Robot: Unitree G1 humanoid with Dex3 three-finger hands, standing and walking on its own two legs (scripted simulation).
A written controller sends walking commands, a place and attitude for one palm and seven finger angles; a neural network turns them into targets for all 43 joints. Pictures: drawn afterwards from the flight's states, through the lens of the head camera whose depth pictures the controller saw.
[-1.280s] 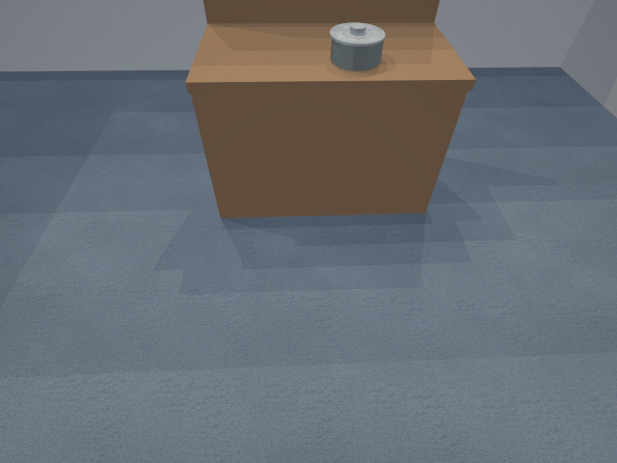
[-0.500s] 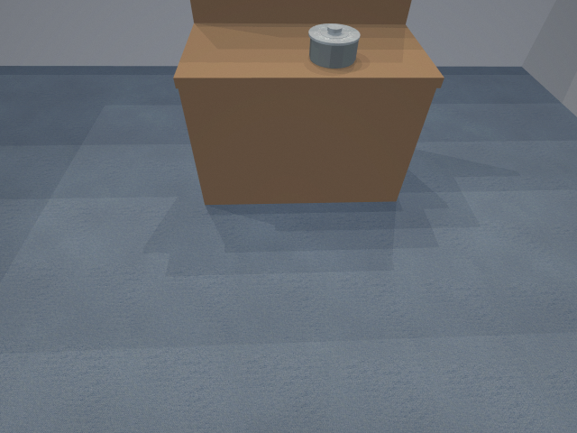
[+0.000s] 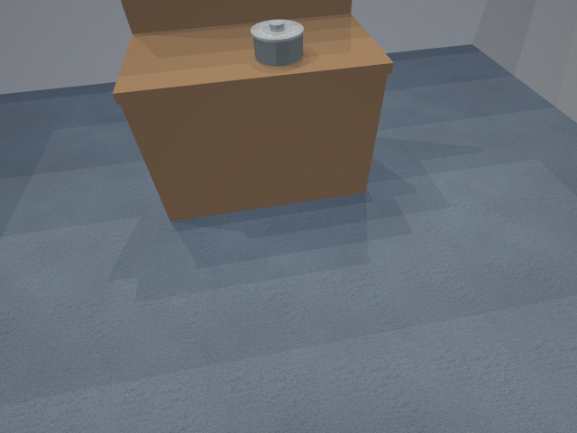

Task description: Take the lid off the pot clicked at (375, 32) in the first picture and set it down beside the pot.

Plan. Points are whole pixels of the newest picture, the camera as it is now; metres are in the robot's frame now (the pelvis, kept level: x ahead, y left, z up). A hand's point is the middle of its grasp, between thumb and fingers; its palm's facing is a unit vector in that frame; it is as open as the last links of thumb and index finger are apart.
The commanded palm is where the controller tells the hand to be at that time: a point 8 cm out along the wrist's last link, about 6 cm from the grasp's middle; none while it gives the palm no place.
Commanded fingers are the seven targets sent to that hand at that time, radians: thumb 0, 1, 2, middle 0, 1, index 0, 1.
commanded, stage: walk to a spot facing it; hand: left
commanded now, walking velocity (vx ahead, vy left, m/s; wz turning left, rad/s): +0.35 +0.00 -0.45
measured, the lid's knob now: (276, 24) +1.37 +0.16 +0.02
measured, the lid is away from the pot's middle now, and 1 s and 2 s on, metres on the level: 0.00 0.00 0.00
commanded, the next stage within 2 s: turn to face it in 1.44 s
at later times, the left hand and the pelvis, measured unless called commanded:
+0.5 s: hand (168, 432) +0.16 +0.22 -0.18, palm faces -0.09 -0.98 -0.18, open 7.3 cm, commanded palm none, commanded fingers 0.00 0.90 0.90 -0.20 -0.30 -0.20 -0.30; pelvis +0.20 +0.04 -0.01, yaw -13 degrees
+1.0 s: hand (289, 217) +0.61 +0.06 -0.14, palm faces -0.53 -0.83 -0.16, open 7.3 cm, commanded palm none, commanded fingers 0.00 0.90 0.90 -0.20 -0.30 -0.20 -0.30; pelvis +0.40 -0.02 +0.01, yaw -26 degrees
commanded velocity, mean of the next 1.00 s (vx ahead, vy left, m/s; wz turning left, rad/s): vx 0.36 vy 0.00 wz -0.36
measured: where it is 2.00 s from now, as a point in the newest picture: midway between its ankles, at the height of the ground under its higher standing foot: (353, 317)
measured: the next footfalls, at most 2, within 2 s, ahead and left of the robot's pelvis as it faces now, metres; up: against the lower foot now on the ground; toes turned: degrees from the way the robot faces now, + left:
left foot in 0.46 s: +0.34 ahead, +0.11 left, +0.00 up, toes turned -7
right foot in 1.02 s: +0.49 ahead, -0.18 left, +0.00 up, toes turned -33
